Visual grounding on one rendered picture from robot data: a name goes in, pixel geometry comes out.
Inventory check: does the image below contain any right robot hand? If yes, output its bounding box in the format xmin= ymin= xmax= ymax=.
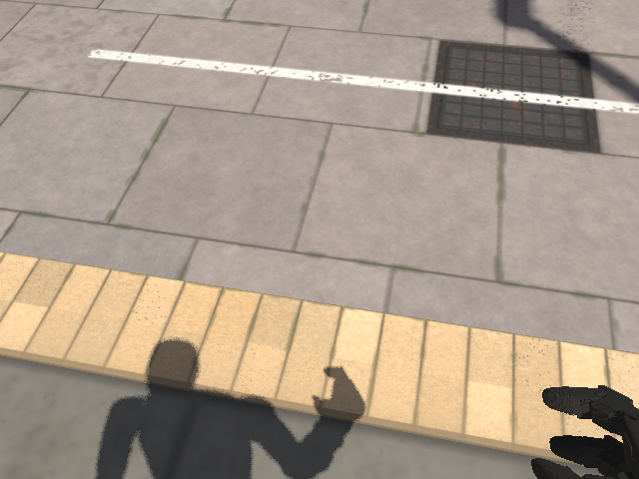
xmin=531 ymin=385 xmax=639 ymax=479

